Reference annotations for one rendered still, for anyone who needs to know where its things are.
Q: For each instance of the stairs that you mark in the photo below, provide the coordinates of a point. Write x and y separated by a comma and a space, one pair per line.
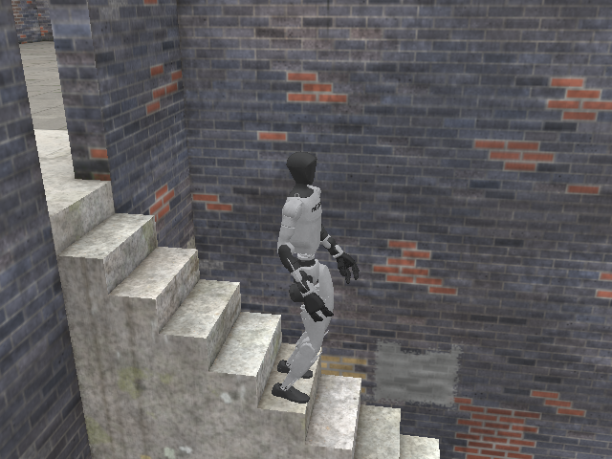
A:
168, 366

